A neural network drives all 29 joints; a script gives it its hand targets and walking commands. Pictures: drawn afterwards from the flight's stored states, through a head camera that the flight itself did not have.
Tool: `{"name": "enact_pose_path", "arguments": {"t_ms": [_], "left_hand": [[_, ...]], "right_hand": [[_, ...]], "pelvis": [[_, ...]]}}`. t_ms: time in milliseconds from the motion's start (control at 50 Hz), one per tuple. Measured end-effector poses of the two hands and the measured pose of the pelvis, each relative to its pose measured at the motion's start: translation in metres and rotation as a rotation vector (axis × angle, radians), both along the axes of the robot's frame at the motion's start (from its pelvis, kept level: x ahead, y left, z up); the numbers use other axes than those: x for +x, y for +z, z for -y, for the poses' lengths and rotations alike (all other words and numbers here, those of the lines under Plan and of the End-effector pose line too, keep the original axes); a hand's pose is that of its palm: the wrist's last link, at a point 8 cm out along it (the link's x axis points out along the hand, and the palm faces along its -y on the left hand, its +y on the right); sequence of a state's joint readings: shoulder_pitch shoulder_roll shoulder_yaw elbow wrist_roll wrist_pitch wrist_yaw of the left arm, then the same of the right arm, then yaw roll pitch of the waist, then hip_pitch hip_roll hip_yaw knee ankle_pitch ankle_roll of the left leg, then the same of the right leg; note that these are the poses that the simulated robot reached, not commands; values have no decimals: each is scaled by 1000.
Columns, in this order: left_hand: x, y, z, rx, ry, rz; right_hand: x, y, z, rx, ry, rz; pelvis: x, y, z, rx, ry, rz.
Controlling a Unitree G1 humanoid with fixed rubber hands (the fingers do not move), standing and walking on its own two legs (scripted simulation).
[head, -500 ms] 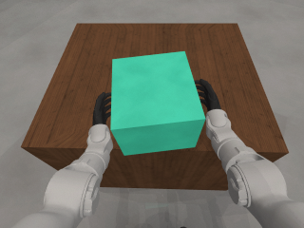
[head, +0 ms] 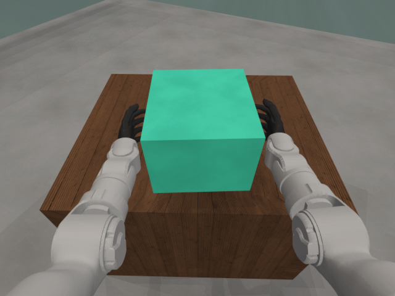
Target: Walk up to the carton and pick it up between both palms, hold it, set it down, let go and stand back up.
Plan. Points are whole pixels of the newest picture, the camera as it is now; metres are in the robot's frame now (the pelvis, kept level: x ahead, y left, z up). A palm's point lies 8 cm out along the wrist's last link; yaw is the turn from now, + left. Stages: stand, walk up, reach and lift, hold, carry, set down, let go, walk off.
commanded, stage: reach and lift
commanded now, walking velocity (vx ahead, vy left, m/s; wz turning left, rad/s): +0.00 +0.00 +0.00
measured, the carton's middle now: (200, 128) +0.47 -0.02 +0.09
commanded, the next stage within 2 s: hold in 1.72 s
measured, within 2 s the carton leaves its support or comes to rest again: neither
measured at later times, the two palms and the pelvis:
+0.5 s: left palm (116, 148) +0.38 +0.16 +0.12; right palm (270, 134) +0.39 -0.16 +0.14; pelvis +0.02 -0.01 +0.00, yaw +3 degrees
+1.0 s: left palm (109, 145) +0.37 +0.17 +0.14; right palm (269, 134) +0.38 -0.15 +0.15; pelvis +0.02 -0.01 +0.00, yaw +2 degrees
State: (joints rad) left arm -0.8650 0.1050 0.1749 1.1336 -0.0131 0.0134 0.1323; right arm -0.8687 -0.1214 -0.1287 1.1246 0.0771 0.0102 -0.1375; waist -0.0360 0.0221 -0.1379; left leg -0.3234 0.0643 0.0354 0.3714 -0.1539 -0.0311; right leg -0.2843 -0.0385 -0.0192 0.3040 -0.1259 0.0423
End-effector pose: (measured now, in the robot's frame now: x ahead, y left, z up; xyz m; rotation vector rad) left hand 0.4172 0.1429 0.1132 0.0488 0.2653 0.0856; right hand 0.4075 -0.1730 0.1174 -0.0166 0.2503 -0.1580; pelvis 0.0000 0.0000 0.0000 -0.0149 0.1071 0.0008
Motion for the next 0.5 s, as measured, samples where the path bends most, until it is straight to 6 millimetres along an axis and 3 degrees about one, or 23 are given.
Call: {"name": "enact_pose_path", "arguments": {"t_ms": [140,240,500], "left_hand": [[-5,-2,3,-17,12,21],[-11,7,2,-20,29,76],[-33,10,-17,-9,49,65]], "right_hand": [[-4,-4,3,14,-1,19],[-4,12,2,6,18,73],[-18,19,-17,6,30,99]], "pelvis": [[5,2,0,0,-2,28],[11,4,4,-1,0,57],[18,4,11,-1,44,159]]}}
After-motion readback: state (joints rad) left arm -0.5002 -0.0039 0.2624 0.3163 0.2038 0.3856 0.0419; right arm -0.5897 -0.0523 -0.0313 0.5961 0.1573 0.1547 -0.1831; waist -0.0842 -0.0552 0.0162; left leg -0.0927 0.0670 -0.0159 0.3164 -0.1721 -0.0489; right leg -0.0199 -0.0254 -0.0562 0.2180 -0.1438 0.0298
